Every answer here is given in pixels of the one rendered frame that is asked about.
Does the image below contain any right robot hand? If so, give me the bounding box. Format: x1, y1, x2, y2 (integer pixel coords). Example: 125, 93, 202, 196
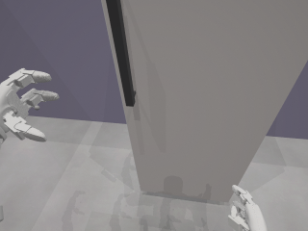
228, 185, 268, 231

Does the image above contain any fridge door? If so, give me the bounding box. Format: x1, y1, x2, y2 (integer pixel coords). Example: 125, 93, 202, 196
102, 0, 308, 203

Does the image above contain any left robot hand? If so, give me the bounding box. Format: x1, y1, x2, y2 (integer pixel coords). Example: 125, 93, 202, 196
0, 68, 60, 142

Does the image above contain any handle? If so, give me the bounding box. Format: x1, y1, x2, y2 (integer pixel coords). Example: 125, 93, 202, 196
106, 0, 136, 107

